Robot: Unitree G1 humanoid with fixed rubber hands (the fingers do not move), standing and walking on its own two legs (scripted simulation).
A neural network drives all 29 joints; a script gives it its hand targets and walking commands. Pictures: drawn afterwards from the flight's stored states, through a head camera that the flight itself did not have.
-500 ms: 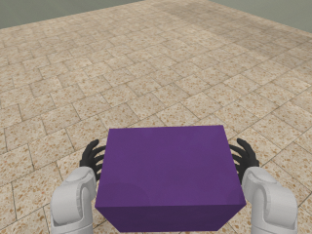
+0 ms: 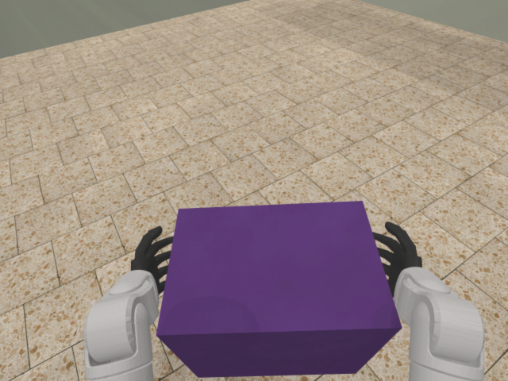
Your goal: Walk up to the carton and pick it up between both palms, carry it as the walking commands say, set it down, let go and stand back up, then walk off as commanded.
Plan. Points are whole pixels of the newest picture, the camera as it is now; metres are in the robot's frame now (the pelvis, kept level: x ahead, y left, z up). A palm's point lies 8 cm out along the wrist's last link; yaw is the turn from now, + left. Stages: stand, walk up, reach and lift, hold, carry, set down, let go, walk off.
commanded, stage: carry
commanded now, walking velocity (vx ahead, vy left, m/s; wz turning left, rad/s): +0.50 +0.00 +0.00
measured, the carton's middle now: (273, 296) +0.26 +0.00 +0.01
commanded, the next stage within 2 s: none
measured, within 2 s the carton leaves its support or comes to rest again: neither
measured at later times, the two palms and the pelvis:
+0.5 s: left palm (171, 212) +0.37 +0.16 +0.09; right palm (388, 202) +0.38 -0.20 +0.09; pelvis +0.13 -0.02 +0.01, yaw +0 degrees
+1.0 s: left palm (186, 119) +0.64 +0.18 +0.10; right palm (349, 113) +0.62 -0.18 +0.11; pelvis +0.38 +0.00 +0.02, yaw -1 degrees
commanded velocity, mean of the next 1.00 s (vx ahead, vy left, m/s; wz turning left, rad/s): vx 0.50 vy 0.00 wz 0.00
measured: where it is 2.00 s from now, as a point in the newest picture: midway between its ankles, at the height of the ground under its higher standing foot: (286, 259)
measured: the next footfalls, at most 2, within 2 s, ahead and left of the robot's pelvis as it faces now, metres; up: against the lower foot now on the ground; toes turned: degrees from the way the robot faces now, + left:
right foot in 0.32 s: +0.05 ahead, -0.11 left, +0.00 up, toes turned -9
left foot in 0.68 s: +0.40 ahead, +0.10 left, +0.00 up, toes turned +9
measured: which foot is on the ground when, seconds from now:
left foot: down 0.00-0.34, up 0.36-0.66, down 0.68-1.00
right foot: down 0.00-0.20, up 0.22-0.30, down 0.32-0.70, up 0.72-1.00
